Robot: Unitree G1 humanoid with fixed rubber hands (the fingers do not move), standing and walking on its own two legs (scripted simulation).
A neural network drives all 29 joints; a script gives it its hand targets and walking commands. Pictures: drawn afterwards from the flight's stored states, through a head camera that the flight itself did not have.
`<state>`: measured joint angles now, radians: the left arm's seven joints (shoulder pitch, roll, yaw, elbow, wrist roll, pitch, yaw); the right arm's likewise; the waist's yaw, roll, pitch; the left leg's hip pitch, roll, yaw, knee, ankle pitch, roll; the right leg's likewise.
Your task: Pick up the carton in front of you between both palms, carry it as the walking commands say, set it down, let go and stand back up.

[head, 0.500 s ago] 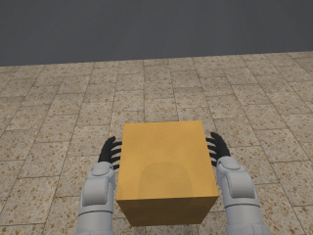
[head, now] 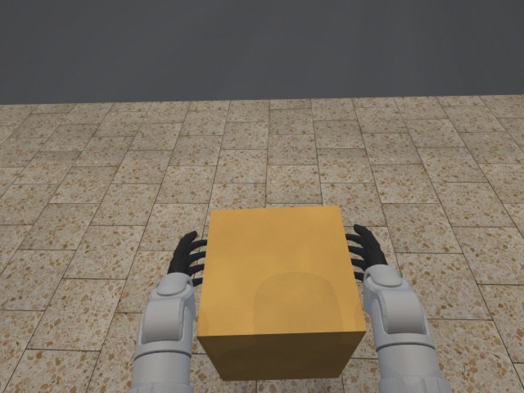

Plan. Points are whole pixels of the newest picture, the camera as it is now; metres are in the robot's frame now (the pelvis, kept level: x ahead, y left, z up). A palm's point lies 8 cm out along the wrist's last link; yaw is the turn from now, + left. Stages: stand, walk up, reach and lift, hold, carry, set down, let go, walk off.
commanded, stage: hold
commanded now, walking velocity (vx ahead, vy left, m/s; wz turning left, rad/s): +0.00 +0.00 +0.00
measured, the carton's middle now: (277, 298) +0.28 +0.00 -0.05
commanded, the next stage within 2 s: set down in 0.66 s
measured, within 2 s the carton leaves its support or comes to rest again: neither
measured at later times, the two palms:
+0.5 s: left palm (196, 281) +0.26 +0.12 +0.05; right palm (395, 267) +0.28 -0.18 +0.04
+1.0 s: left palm (202, 265) +0.31 +0.13 +0.01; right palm (378, 255) +0.33 -0.17 +0.00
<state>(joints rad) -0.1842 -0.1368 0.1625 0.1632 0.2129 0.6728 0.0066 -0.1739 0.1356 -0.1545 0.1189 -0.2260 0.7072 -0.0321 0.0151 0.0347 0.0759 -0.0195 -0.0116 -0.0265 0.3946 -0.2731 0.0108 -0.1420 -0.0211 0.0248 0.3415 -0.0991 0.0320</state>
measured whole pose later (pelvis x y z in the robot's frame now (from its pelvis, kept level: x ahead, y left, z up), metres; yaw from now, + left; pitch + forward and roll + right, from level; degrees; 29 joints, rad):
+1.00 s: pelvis -0.01 -0.02 -0.01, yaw +3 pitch -1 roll +0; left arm -0.47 -0.22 0.45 0.50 0.40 0.50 -0.03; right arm -0.48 0.16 -0.44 0.47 -0.40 0.54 0.07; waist -0.03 0.05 0.07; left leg -0.19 -0.03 -0.13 0.53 -0.31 -0.02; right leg -0.30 0.02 0.04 0.49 -0.17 0.01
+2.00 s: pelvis -0.07 -0.03 -0.25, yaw +7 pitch +46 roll +4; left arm -0.97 -0.01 0.42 0.74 0.15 0.22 0.07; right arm -0.93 0.01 -0.44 0.63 -0.21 0.27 -0.06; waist -0.05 0.06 -0.17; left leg -1.88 -0.16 -0.08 1.66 -0.60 -0.08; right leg -2.01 0.08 0.14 1.60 -0.40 0.06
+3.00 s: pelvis -0.09 -0.02 -0.38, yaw +9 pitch +44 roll -1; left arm -1.40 0.15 0.20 1.04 0.06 0.18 0.17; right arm -1.23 -0.16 -0.51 0.85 -0.13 0.20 -0.02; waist -0.13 0.07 0.18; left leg -2.25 -0.22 -0.07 2.13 -0.65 -0.07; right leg -2.32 0.02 0.09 2.03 -0.47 0.10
